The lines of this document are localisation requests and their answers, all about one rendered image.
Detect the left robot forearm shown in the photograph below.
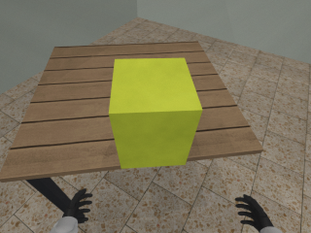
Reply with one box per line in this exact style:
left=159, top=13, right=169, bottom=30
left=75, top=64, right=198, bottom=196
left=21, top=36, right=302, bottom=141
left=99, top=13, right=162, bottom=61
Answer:
left=50, top=216, right=79, bottom=233

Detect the table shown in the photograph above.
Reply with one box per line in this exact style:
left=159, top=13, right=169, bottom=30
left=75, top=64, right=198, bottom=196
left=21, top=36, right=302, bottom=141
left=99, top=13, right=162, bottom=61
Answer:
left=0, top=41, right=263, bottom=224

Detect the carton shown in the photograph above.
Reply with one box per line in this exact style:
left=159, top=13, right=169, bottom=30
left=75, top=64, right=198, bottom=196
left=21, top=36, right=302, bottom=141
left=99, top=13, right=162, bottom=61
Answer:
left=109, top=57, right=203, bottom=169

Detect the left robot hand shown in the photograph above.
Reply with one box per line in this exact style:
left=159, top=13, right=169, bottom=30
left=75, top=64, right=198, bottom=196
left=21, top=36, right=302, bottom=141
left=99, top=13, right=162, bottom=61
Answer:
left=62, top=188, right=92, bottom=223

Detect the right robot hand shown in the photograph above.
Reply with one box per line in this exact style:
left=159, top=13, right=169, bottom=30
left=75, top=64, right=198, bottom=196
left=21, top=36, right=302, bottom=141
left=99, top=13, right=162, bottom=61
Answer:
left=235, top=194, right=274, bottom=233

